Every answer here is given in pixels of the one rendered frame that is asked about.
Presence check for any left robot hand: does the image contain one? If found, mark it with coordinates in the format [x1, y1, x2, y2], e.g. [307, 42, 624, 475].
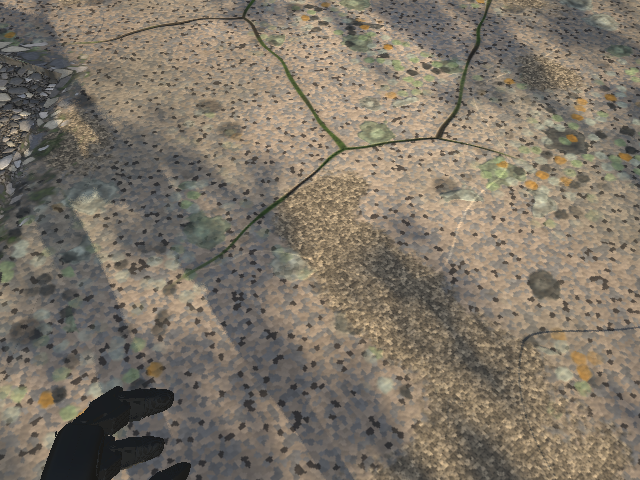
[40, 386, 191, 480]

